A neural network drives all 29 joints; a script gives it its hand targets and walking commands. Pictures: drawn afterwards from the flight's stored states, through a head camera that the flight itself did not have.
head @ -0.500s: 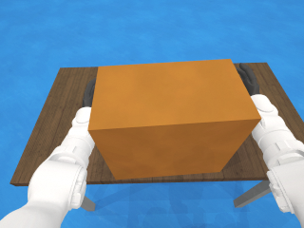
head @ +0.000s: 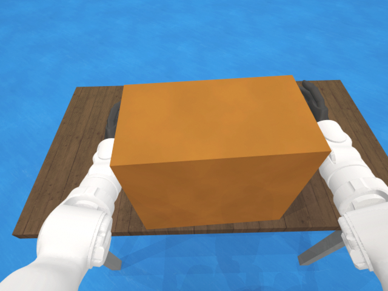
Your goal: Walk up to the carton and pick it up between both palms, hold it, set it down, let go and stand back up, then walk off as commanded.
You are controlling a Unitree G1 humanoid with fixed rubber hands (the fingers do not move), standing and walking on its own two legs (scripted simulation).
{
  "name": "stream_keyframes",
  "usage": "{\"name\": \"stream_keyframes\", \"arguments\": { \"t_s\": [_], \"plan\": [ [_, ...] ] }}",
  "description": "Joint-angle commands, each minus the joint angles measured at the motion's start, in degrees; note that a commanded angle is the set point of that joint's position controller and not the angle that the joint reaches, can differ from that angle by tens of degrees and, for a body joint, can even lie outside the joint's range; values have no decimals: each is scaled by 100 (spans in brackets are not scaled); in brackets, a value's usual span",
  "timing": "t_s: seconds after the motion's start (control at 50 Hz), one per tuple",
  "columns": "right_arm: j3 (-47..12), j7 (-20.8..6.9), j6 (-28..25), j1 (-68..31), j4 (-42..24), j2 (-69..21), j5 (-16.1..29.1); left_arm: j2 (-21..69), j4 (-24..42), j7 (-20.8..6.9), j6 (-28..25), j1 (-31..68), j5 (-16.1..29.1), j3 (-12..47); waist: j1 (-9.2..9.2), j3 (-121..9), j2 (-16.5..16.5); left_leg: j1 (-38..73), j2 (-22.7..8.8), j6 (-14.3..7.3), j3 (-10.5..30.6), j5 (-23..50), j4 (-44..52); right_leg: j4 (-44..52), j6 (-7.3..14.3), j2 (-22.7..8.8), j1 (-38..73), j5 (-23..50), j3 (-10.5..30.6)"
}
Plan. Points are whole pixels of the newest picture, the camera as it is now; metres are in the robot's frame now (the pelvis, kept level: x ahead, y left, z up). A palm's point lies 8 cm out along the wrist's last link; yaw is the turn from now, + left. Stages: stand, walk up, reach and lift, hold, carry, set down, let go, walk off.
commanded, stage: reach and lift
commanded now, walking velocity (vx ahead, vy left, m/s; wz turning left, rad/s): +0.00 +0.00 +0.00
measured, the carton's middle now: (211, 160) +0.40 -0.01 +0.04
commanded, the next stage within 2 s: none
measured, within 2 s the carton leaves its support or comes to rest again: leaves its support in 0.74 s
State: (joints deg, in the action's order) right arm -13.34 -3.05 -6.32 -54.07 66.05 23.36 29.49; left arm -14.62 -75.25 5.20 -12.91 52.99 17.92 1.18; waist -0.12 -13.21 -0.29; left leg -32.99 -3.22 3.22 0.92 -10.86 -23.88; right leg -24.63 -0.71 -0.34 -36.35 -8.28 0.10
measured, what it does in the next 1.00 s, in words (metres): stands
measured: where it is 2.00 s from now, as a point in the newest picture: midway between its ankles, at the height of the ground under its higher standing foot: outside the picture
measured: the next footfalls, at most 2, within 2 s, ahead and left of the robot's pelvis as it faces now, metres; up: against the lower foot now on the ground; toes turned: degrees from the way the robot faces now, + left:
none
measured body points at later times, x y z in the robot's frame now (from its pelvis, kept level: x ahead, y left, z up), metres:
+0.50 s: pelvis +0.00 +0.00 +0.00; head +0.06 +0.00 +0.45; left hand +0.45 +0.21 +0.07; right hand +0.47 -0.21 +0.11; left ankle -0.02 +0.16 -0.73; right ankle +0.02 -0.12 -0.73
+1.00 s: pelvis -0.01 +0.01 +0.00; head +0.03 +0.01 +0.45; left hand +0.43 +0.22 +0.09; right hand +0.44 -0.19 +0.13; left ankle -0.02 +0.16 -0.73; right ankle +0.02 -0.12 -0.73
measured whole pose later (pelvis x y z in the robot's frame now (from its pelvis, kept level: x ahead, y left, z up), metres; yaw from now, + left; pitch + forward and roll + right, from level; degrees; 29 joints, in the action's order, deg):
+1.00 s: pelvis -0.01 +0.01 +0.00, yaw +0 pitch +15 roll +0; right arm -7.7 -3.2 -13.7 -51.4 67.5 20.4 12.5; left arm -14.2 -75.3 2.8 -16.5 51.3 10.8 -5.1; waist -0.1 -11.9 -0.4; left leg -28.7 -2.8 3.2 0.9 -10.5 -23.9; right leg -23.1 -0.7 -0.8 -31.3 -7.1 0.1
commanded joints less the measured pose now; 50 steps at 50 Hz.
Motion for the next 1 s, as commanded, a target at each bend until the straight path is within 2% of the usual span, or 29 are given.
{"name": "stream_keyframes", "arguments": {
  "t_s": [0.0,0.12,0.16,0.2,0.3,0.36,0.48,0.5,0.56,0.58,0.72,0.76,0.88,0.96,0.98],
  "plan": [
    [-32,85,-373,-2821,-463,-293,-257,-164,801,-84,-380,2615,-47,-84,-931,-3262,-271,566,304,-71,-598,1857,-363,-344,-145,212,2238,1730,14],
    [31,86,-364,-2814,-471,-427,-315,-11,740,-113,-415,2529,-92,-122,-935,-3200,-311,554,318,-85,-583,1833,-334,-319,-139,205,2262,1655,16],
    [86,84,-363,-2787,-476,-433,-354,-8,826,-102,-434,2617,-112,-119,-899,-3262,-227,545,327,-71,-586,1785,-336,-297,-122,202,2229,1575,24],
    [62,80,-347,-2788,-464,-548,-344,44,754,-122,-442,2587,-135,-154,-920,-3202,-319,500,330,-103,-579,1794,-337,-322,-146,197,2311,1643,36],
    [40,91,-460,-2772,-545,-753,-428,260,915,-152,-537,2576,-241,-170,-916,-3438,-289,562,334,-105,-567,1996,-366,-318,-150,192,2556,1997,59],
    [79,109,-549,-2772,-563,-855,-485,386,1050,-172,-588,2615,-304,-172,-842,-3637,-246,626,335,-91,-566,2126,-410,-322,-157,206,2675,2232,42],
    [65,35,-720,-2888,-830,-1212,-689,745,1272,-256,-735,2736,-440,-172,-798,-3831,-322,708,353,-117,-534,2288,-403,-302,-174,197,2975,2574,5],
    [51,8,-753,-2862,-811,-1330,-728,879,1322,-278,-775,2744,-495,-169,-810,-3865,-292,710,371,-123,-540,2329,-385,-296,-171,177,3077,2697,13],
    [143,-58,-839,-2898,-789,-1658,-970,1222,1305,-393,-854,2834,-653,-183,-684,-3678,-349,684,394,-144,-528,2177,-269,-241,-176,135,3275,2685,0],
    [108,-94,-874,-2982,-859,-1845,-1034,1359,1287,-441,-897,2901,-741,-242,-717,-3623,-345,681,404,-156,-528,2142,-211,-221,-179,108,3362,2675,-1],
    [220,-453,-1169,-3001,-916,-3881,-1990,3210,1565,-1003,-1103,3496,-1201,-94,-451,-3392,-356,930,535,-169,-550,1994,137,-61,-190,-18,3881,3029,-102],
    [257,-494,-1262,-2976,-970,-4061,-2079,3370,1700,-1040,-1115,3584,-1195,-22,-388,-3475,-301,1000,544,-131,-528,1999,194,-59,-204,-26,4018,3191,-132],
    [253,-548,-1162,-2862,-1080,-4212,-2160,3494,1853,-1060,-972,3606,-1068,204,-295,-3213,-240,1178,572,-95,-432,1763,256,105,-153,22,3904,2830,-169],
    [209,-612,-996,-3098,-1358,-4212,-2012,3605,2186,-1002,-789,3834,-894,574,-247,-3162,-115,1443,561,-28,-314,1564,240,268,-59,73,3578,2252,-181],
    [203,-621,-940,-3054,-1349,-4202,-1994,3628,2218,-985,-715,3773,-888,605,-281,-3092,-103,1561,564,-10,-299,1571,250,328,-37,100,3511,2133,-188]
  ]
}}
